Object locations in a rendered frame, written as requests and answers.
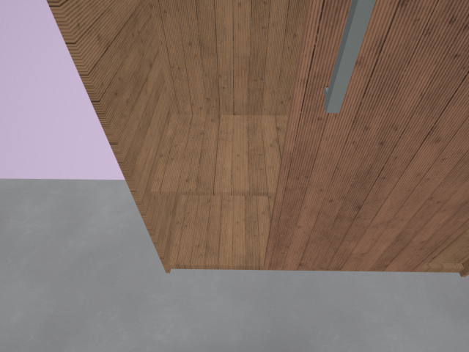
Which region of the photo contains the handle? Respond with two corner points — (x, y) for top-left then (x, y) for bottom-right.
(324, 0), (375, 113)

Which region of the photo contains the wardrobe door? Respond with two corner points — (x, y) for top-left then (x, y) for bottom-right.
(264, 0), (469, 271)
(427, 225), (469, 263)

